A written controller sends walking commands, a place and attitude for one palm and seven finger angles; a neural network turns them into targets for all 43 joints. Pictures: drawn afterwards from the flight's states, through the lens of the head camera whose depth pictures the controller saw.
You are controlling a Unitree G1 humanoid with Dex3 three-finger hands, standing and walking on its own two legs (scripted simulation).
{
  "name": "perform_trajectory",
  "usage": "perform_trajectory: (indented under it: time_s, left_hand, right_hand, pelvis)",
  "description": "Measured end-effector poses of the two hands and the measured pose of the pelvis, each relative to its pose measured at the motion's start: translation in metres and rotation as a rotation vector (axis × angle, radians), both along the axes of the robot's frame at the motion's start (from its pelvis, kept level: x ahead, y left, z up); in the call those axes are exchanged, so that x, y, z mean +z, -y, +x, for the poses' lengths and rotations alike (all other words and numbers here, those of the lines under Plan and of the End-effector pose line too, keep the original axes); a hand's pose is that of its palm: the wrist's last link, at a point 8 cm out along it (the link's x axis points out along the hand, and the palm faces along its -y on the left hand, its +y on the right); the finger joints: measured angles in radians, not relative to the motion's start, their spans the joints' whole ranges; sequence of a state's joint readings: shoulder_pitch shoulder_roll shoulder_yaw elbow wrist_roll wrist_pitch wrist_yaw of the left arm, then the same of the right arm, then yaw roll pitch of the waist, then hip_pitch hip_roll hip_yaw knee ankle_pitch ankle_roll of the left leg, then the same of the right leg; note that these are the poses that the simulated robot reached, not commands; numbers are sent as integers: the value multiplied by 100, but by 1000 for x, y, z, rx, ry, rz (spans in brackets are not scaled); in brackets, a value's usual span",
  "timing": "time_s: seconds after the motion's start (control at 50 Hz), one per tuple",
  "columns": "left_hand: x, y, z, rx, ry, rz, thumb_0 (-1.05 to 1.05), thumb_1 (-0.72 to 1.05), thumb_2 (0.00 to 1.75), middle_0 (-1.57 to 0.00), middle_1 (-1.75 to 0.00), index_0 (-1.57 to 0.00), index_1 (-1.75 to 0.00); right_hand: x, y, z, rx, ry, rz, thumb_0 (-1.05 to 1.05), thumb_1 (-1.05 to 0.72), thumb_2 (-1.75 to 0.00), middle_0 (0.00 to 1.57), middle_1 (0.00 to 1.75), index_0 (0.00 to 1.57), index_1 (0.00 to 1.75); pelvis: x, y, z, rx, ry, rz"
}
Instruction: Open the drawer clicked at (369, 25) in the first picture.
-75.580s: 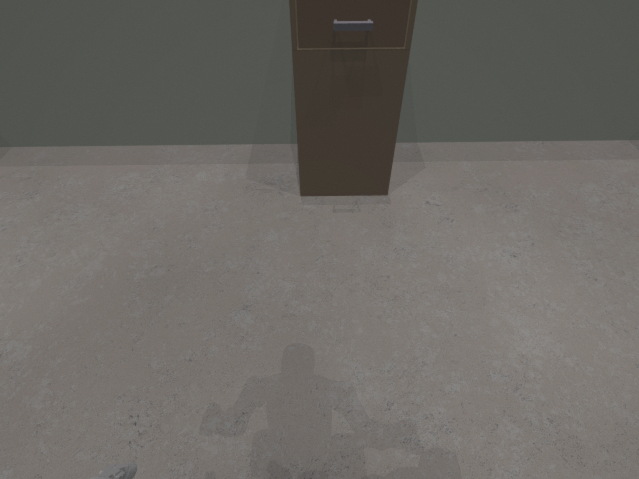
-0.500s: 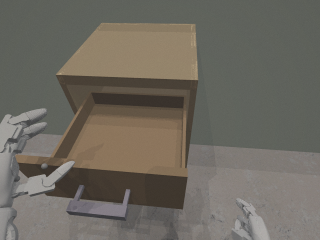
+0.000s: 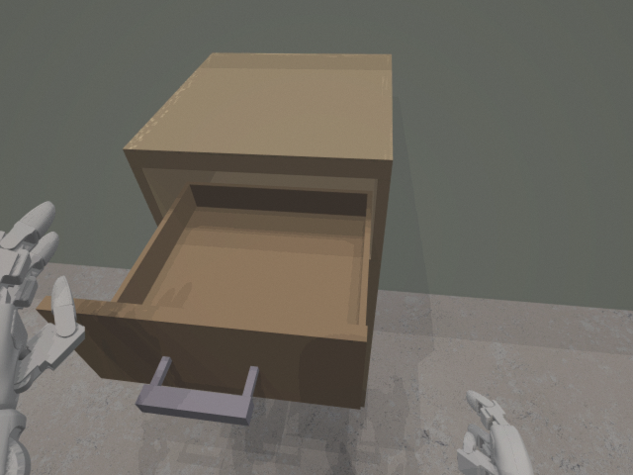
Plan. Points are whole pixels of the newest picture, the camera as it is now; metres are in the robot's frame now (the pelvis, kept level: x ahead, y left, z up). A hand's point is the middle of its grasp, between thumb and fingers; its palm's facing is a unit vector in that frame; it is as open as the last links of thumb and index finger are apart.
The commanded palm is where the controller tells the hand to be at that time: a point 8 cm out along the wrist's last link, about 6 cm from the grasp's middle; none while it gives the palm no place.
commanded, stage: step back with the hand held close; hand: left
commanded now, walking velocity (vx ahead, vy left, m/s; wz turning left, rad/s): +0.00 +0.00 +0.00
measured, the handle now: (202, 386) +0.21 +0.18 +0.02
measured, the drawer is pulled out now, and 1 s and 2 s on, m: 0.29 0.29 0.29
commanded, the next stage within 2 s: stop stepping back and stand still in 1.22 s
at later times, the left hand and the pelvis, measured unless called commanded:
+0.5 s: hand (48, 357) +0.16 +0.25 +0.19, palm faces +0.33 -0.78 -0.53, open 7.4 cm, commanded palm +0.09 +0.30 +0.21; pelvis -0.04 +0.02 -0.01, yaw +0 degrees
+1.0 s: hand out of the picture +0.07 +0.26 +0.21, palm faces +0.48 -0.78 -0.41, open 7.4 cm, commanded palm +0.01 +0.30 +0.21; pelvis -0.12 +0.01 -0.02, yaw +0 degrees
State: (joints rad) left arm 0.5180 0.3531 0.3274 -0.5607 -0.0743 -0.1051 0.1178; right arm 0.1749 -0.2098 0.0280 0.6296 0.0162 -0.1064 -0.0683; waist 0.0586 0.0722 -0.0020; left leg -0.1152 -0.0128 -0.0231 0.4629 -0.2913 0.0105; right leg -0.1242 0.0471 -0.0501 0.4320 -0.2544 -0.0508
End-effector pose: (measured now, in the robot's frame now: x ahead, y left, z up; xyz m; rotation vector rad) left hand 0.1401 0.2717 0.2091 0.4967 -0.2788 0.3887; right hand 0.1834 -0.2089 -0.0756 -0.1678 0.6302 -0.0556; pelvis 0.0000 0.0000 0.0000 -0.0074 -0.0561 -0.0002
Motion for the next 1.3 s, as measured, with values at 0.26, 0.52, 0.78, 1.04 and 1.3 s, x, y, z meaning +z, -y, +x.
perform_trajectory:
  time_s: [0.26,0.52,0.78,1.04,1.3]
  left_hand:
    - [5,-3,6,-56,7,91,1,89,89,-21,-30,-21,-30]
    - [5,-14,-27,-108,7,158,2,88,89,-22,-30,-22,-30]
    - [-3,-13,-82,-24,138,79,1,88,90,-22,-30,-22,-30]
    - [9,-22,-115,-54,211,131,1,89,90,-21,-30,-21,-30]
    - [5,18,-170,-174,88,131,1,88,89,-22,-30,-22,-30]
  right_hand:
    - [-7,22,-32,-82,-75,-34,2,-90,-90,20,30,20,30]
    - [0,20,-71,-127,-86,-95,2,-90,-90,20,30,20,29]
    - [-10,8,-112,-52,-57,-114,1,-90,-90,20,30,20,30]
    - [-7,7,-165,-68,-42,-84,2,-90,-90,20,30,20,30]
    - [3,39,-226,-96,-122,-87,2,-90,-90,21,30,20,30]
  pelvis:
    - [-1,-6,-14,3,-62,-7]
    - [-7,-17,-45,1,-83,-1]
    - [-19,-13,-86,16,-61,-14]
    - [-19,-10,-128,-12,-49,-25]
    - [-3,13,-189,-4,-97,20]
